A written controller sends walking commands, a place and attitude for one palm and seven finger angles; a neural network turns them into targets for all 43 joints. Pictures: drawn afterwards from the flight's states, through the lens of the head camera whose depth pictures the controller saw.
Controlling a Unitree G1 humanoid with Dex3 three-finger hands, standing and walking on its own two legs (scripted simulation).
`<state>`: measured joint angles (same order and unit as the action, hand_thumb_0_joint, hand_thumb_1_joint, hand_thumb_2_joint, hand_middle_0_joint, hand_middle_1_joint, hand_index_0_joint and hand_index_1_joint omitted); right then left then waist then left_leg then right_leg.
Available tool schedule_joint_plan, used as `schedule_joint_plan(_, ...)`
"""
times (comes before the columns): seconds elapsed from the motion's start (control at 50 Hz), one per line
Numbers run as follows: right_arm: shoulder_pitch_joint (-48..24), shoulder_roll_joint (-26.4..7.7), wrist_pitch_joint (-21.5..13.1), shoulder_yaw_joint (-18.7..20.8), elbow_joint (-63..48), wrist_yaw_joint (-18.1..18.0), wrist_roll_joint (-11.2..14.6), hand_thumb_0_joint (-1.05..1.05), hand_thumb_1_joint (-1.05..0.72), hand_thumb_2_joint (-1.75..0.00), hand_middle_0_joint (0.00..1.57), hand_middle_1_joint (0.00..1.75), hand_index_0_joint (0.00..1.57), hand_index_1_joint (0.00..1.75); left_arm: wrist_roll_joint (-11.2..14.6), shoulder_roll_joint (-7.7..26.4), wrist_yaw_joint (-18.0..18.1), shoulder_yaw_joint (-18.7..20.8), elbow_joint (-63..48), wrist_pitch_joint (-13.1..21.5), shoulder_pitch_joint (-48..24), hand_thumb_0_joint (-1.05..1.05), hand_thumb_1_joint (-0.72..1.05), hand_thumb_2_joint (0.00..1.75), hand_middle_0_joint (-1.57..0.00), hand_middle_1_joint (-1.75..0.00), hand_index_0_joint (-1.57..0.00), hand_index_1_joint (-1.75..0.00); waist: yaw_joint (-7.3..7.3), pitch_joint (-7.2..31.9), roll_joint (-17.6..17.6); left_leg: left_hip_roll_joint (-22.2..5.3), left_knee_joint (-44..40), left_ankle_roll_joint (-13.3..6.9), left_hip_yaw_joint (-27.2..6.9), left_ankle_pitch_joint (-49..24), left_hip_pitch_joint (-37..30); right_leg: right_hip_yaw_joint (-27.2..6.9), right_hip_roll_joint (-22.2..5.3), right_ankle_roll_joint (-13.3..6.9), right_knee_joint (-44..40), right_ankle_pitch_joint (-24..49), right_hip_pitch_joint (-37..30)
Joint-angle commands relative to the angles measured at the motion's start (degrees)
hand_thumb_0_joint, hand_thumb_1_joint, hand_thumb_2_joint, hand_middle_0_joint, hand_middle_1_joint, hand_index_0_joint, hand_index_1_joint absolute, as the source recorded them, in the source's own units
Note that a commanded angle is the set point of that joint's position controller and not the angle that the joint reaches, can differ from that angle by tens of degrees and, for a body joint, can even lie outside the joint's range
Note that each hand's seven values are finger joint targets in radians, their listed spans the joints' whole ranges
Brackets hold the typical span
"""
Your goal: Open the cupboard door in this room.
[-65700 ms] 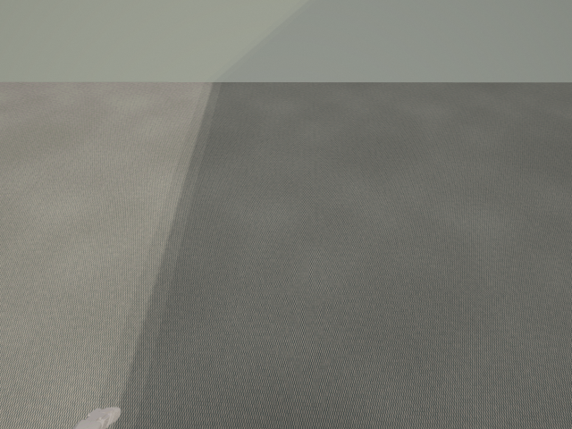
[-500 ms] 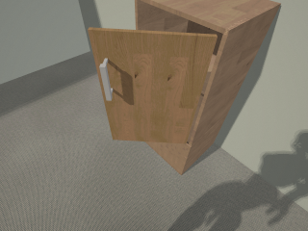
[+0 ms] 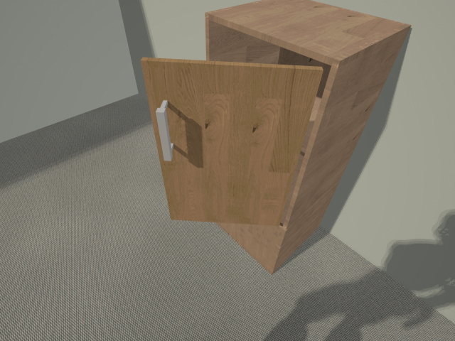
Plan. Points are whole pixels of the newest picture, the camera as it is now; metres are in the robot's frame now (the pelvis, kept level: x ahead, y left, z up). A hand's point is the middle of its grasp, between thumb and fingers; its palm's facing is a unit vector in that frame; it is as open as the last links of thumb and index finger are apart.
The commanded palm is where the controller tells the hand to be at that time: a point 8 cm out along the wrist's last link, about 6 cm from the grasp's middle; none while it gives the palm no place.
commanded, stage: look again from close up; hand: left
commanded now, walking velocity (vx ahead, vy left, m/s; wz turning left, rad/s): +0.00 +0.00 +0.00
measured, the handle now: (166, 131) +0.58 +0.19 +0.06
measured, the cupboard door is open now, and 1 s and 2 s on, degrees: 44 44 44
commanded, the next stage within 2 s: shuffle to correct the standing spot in 0.04 s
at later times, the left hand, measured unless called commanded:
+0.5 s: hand out of the picture -0.05 +0.15 -0.18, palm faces +0.06 -0.99 -0.15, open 7.4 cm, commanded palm none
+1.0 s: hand out of the picture +0.04 +0.17 -0.18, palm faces +0.04 -0.98 -0.21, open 7.3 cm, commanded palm none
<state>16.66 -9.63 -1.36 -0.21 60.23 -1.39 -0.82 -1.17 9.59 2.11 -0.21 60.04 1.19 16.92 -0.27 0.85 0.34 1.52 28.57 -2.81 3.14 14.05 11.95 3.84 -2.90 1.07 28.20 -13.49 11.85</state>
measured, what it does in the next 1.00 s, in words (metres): stands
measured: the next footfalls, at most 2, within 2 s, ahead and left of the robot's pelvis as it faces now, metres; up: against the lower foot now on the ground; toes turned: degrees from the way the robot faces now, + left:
none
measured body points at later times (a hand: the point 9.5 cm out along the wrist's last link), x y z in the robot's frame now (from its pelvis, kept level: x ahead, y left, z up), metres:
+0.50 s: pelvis +0.01 -0.01 +0.00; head -0.01 +0.00 +0.45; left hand -0.05 +0.20 -0.17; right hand -0.01 -0.23 -0.16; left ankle +0.02 +0.09 -0.74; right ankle +0.02 -0.13 -0.74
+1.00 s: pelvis +0.02 +0.00 +0.00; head +0.04 +0.00 +0.45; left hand +0.04 +0.23 -0.16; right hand +0.04 -0.23 -0.15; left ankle +0.02 +0.09 -0.74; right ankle +0.02 -0.13 -0.74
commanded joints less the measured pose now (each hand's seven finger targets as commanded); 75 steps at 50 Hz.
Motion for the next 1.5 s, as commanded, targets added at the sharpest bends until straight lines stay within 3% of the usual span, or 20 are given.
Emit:
schedule_joint_plan(0.0,1.3,-5.8,-0.8,0.8,-2.3,0.2,0.1,0.0,-0.9,-0.9,0.2,0.3,0.2,0.3,0.2,5.2,0.3,0.9,-2.2,0.2,4.0,0.0,0.9,0.9,-0.2,-0.3,-0.2,-0.3,0.64,-5.1,-0.5,-6.6,-9.3,0.8,-7.8,-2.7,6.2,-4.4,-3.8,-2.5,-5.3,3.3,-1.7)
schedule_joint_plan(0.12,0.7,-6.0,-0.5,0.8,-1.7,0.4,0.1,0.0,-0.9,-0.9,0.2,0.3,0.2,0.3,0.2,5.2,0.2,0.8,-2.1,0.0,4.0,0.0,0.9,0.9,-0.2,-0.3,-0.2,-0.3,0.53,-5.3,-0.8,-6.6,-11.1,1.0,-8.4,2.4,6.2,-4.6,-3.9,-2.4,-6.4,0.7,-1.0)
schedule_joint_plan(0.24,1.9,-6.7,0.7,1.5,-0.8,0.6,-0.6,0.0,-0.9,-0.9,0.2,0.3,0.2,0.3,-0.6,4.4,-0.4,1.3,-1.3,-0.5,6.6,0.0,0.9,0.9,-0.2,-0.3,-0.2,-0.3,0.5,-8.4,-1.9,-6.9,-12.8,-0.2,-9.6,22.6,10.4,-3.9,-2.0,-2.9,-5.6,-16.1,2.5)
schedule_joint_plan(0.46,4.0,-4.3,-0.4,1.9,-0.7,0.4,-0.3,0.0,-0.9,-0.9,0.2,0.3,0.2,0.3,-0.4,3.1,-1.0,2.2,-0.3,0.5,11.6,0.0,0.9,0.9,-0.2,-0.3,-0.2,-0.3,0.88,-10.8,0.1,-6.2,-7.7,-1.4,-8.3,20.4,11.7,-7.9,-2.7,-5.6,-5.6,-17.8,4.4)
schedule_joint_plan(0.54,4.2,-1.6,-1.0,1.3,-1.0,0.5,-0.1,0.0,-0.9,-0.9,0.2,0.3,0.2,0.3,-0.1,3.8,-0.6,2.6,0.7,0.9,13.6,0.0,0.9,0.9,-0.2,-0.3,-0.2,-0.3,1.25,-10.3,7.3,-2.4,1.4,-0.2,-2.1,9.9,13.3,-12.8,-6.6,-7.6,-9.2,-15.7,0.9)
schedule_joint_plan(0.58,4.6,0.0,-1.3,0.7,-0.6,0.2,0.0,0.0,-0.9,-0.9,0.2,0.3,0.2,0.3,0.1,3.8,-0.1,2.7,1.0,1.1,13.9,0.0,0.9,0.9,-0.2,-0.3,-0.2,-0.3,0.75,-8.3,8.1,-2.1,3.2,0.6,-0.1,2.8,10.1,-12.9,-8.3,-7.9,-9.5,-5.0,0.2)
schedule_joint_plan(0.62,6.2,0.1,-1.8,0.2,0.9,-0.1,0.3,0.0,-0.9,-0.9,0.2,0.3,0.2,0.3,0.1,2.4,0.1,2.2,1.2,1.1,11.8,0.0,0.9,0.9,-0.2,-0.3,-0.2,-0.3,-0.27,-5.7,2.1,-4.1,-1.6,0.9,-2.6,-9.1,3.0,-7.6,-5.5,-5.8,-3.8,10.0,1.1)
schedule_joint_plan(0.66,8.3,-2.1,-2.2,0.4,3.0,-1.0,0.6,0.0,-0.9,-0.9,0.2,0.3,0.2,0.3,0.2,0.6,0.6,1.5,1.4,1.1,11.9,0.0,0.9,0.9,-0.2,-0.3,-0.2,-0.3,0.19,-1.8,-5.8,-8.8,-1.4,-0.4,-6.2,-34.3,-2.7,-3.0,-2.5,-2.9,0.6,15.5,-0.7)
schedule_joint_plan(0.68,7.9,-2.4,-2.2,0.3,3.2,-1.5,0.7,0.0,-0.9,-0.9,0.2,0.3,0.2,0.3,0.4,0.6,0.9,1.4,1.7,1.0,12.2,0.0,0.9,0.9,-0.2,-0.3,-0.2,-0.3,0.64,-1.6,-7.3,-9.6,-0.4,-0.8,-6.4,-46.0,-3.6,-3.0,-2.5,-2.2,-0.3,17.9,-2.2)
schedule_joint_plan(0.72,6.7,-3.1,-1.7,0.6,2.6,-2.0,1.0,0.0,-0.9,-0.9,0.2,0.3,0.2,0.3,0.6,1.9,1.4,1.6,1.8,0.7,12.2,0.0,0.9,0.9,-0.2,-0.3,-0.2,-0.3,0.81,-1.0,-5.1,-9.1,0.1,0.1,-5.9,-49.6,-4.7,-3.3,-3.1,-2.0,-0.4,22.7,-3.7)
schedule_joint_plan(0.82,5.4,-3.9,-0.5,2.0,1.4,-2.2,0.9,0.0,-0.9,-0.9,0.2,0.3,0.2,0.3,0.4,2.2,1.5,2.3,-1.2,-0.8,8.7,0.0,0.9,0.9,-0.2,-0.3,-0.2,-0.3,0.67,-2.2,-1.9,-10.0,-1.7,-0.7,-6.8,-45.9,-4.3,-2.7,-2.8,-1.6,2.2,19.4,-1.8)
schedule_joint_plan(0.96,1.0,-3.6,-0.1,2.2,-0.1,-1.5,0.2,0.0,-0.9,-0.9,0.2,0.3,0.2,0.3,0.2,2.2,0.7,2.3,-2.6,-1.5,6.2,0.0,0.9,0.9,-0.2,-0.3,-0.2,-0.3,1.35,-1.5,-2.3,-8.9,-5.3,-1.0,-7.4,-21.3,1.1,-4.4,-2.6,-2.1,-0.7,11.8,-3.9)
schedule_joint_plan(0.98,-2.5,-15.5,-0.8,3.5,-5.8,-1.2,0.0,0.0,-0.9,-0.9,0.2,0.3,0.2,0.3,-0.5,16.7,0.5,2.1,-7.3,-0.8,1.2,0.0,0.9,0.9,-0.2,-0.3,-0.2,-0.3,-0.12,-6.4,-2.9,-7.6,-9.5,0.5,-9.4,-20.3,1.9,-2.7,-0.1,-2.3,-0.2,2.4,-0.7)
schedule_joint_plan(1.0,-4.4,-14.1,-1.8,5.2,-7.4,-1.1,-0.2,0.0,-0.9,-0.9,0.2,0.3,0.2,0.3,-0.5,11.3,0.5,3.4,-9.3,-1.0,1.9,0.0,0.9,0.9,-0.2,-0.3,-0.2,-0.3,1.29,-1.4,-0.3,-11.0,-5.2,-0.9,-11.8,-15.2,2.7,-3.8,-0.8,-2.6,1.7,-1.5,1.7)
schedule_joint_plan(1.04,-3.6,-11.4,-1.1,4.7,-7.5,-1.1,-0.3,0.0,-0.9,-0.9,0.2,0.3,0.2,0.3,-0.4,8.6,0.1,2.5,-8.9,-0.9,1.6,0.0,0.9,0.9,-0.2,-0.3,-0.2,-0.3,0.59,1.7,-3.4,-10.0,-5.9,-1.7,-11.1,-8.4,2.5,-3.8,-1.1,-3.3,1.1,1.3,0.5)
schedule_joint_plan(1.1,-4.1,-10.2,0.0,4.5,-9.1,-0.4,-0.6,0.0,-0.9,-0.9,0.2,0.3,0.2,0.3,-0.5,10.4,-0.3,2.9,-9.7,-0.8,1.8,0.0,0.9,0.9,-0.2,-0.3,-0.2,-0.3,0.31,-1.1,-0.9,-6.7,-3.4,-0.9,-8.0,3.4,7.5,-6.9,-2.7,-4.4,-2.9,-3.6,1.5)
schedule_joint_plan(1.18,-2.2,-10.3,0.3,4.3,-8.8,0.4,-0.7,0.0,-0.9,-0.9,0.2,0.3,0.2,0.3,-0.2,14.1,-0.3,3.7,-11.7,0.0,-2.9,0.0,0.9,0.9,-0.2,-0.3,-0.2,-0.3,-1.57,-2.6,5.3,-3.7,1.7,0.2,-4.6,3.1,4.4,-13.2,-7.1,-6.9,-10.1,-14.0,7.5)
schedule_joint_plan(1.32,-2.0,-13.6,0.7,4.1,-7.9,1.1,-0.9,0.0,-0.9,-0.9,0.2,0.3,0.2,0.3,-0.3,16.7,-0.8,3.7,-11.2,-0.5,-6.1,0.0,0.9,0.9,-0.2,-0.3,-0.2,-0.3,-1.26,-7.9,2.9,-4.6,-2.2,0.1,-6.7,9.4,6.7,-10.6,-5.2,-4.9,-11.1,-21.4,11.9)
schedule_joint_plan(1.4,-2.9,-14.6,0.4,3.8,-7.4,1.2,-1.0,0.0,-0.9,-0.9,0.2,0.3,0.2,0.3,-0.3,16.6,-1.1,3.6,-10.0,-0.5,-4.7,0.0,0.9,0.9,-0.2,-0.3,-0.2,-0.3,0.01,-7.1,-1.8,-5.5,-7.3,-0.1,-9.2,14.4,11.0,-9.0,-3.8,-3.8,-9.3,-19.4,7.2)
schedule_joint_plan(1.48,-3.1,-14.6,0.4,3.6,-6.5,1.1,-0.9,0.0,-0.9,-0.9,0.2,0.3,0.2,0.3,-0.2,15.8,-1.4,3.4,-8.4,-0.4,-3.6,0.0,0.9,0.9,-0.2,-0.3,-0.2,-0.3,0.52,-4.6,-0.8,-5.8,-8.1,0.2,-9.2,13.8,11.7,-8.4,-3.7,-3.5,-8.8,-16.3,3.1)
